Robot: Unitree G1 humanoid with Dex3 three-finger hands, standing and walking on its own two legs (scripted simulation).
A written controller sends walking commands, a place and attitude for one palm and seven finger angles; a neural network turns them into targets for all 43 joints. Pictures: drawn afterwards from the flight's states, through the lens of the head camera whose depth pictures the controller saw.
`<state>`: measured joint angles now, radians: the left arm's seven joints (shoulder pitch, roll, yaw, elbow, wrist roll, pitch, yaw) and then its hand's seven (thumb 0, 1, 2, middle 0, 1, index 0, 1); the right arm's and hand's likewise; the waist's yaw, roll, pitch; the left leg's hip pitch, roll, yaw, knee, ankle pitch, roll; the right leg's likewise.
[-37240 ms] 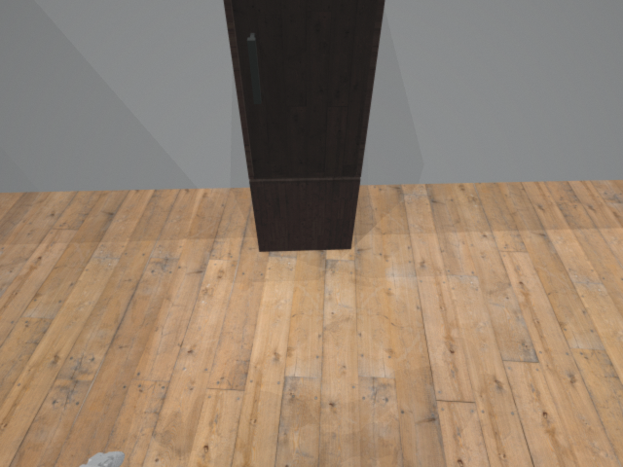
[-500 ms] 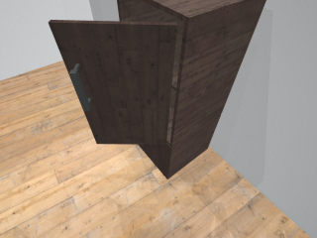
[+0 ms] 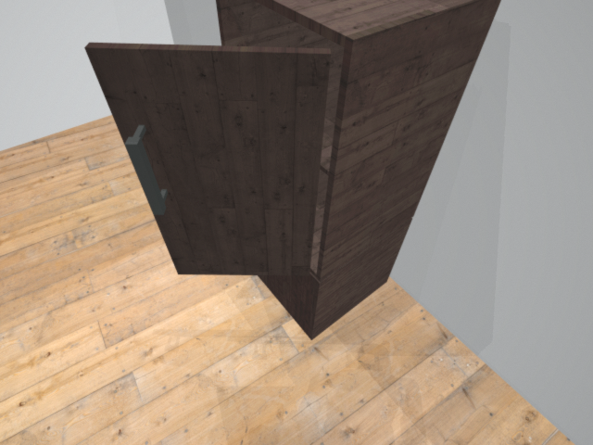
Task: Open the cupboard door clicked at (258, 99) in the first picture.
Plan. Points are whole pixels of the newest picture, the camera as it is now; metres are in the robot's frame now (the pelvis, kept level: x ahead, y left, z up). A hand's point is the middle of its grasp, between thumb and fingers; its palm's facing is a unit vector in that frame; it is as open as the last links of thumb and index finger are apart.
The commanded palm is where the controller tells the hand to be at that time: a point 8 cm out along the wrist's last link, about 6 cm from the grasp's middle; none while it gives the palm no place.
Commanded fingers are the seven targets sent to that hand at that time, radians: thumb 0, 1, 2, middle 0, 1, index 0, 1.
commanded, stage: look again from close up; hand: left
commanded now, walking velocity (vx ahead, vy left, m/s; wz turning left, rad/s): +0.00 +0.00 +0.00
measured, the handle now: (150, 172) +0.54 +0.30 +0.04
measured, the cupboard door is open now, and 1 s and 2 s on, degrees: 52 52 52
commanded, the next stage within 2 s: shuffle to correct the standing spot in 1.30 s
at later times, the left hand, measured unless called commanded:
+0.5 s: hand out of the picture +0.02 +0.18 -0.17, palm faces +0.01 -0.97 -0.24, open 7.3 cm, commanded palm none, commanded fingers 0.00 0.90 0.90 -0.20 -0.30 -0.20 -0.30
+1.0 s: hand out of the picture +0.01 +0.17 -0.17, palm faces +0.01 -0.97 -0.23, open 7.3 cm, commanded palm none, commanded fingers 0.00 0.90 0.90 -0.20 -0.30 -0.20 -0.30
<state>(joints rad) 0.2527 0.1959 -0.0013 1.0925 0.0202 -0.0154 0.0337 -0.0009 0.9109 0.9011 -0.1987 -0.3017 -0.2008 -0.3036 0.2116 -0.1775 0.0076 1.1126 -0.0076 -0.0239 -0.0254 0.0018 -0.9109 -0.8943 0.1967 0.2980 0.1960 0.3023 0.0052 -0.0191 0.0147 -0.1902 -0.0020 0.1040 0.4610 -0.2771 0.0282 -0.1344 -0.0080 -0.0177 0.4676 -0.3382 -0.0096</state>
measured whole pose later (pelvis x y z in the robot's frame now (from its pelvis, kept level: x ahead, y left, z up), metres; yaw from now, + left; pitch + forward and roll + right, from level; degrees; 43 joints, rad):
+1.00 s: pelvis +0.00 -0.02 +0.01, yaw +0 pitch +0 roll +1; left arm 0.25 0.21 0.00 1.12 0.02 -0.03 0.03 0.00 0.91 0.90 -0.20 -0.30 -0.20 -0.30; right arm 0.19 -0.20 0.01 1.15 -0.01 -0.02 -0.03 0.00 -0.91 -0.89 0.20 0.30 0.20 0.30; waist 0.01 -0.02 0.01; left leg -0.15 0.02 0.09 0.38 -0.23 0.00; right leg -0.09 0.02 -0.03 0.39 -0.29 -0.04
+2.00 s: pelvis +0.00 +0.05 +0.00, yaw +1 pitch +0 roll +1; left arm 0.27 0.18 0.04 1.06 0.03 0.02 0.03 0.00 0.91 0.90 -0.20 -0.30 -0.20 -0.30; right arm 0.28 -0.13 -0.01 1.06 -0.02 -0.02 -0.04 0.00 -0.93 -0.89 0.20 0.30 0.20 0.30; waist 0.00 -0.05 0.04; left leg -0.21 -0.04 0.14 0.41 -0.22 0.08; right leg -0.36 -0.06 -0.03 0.83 -0.43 0.00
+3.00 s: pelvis +0.03 -0.01 +0.00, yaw +1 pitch -1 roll +1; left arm 0.28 0.16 -0.01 1.10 0.01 -0.03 0.04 0.00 0.92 0.90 -0.20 -0.30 -0.20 -0.30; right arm 0.25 -0.17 0.01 1.12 -0.01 -0.02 -0.03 0.00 -0.91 -0.89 0.19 0.30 0.19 0.30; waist 0.00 0.00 0.02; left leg -0.15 0.06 0.11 0.43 -0.26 -0.03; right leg -0.16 0.04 -0.06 0.46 -0.29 -0.07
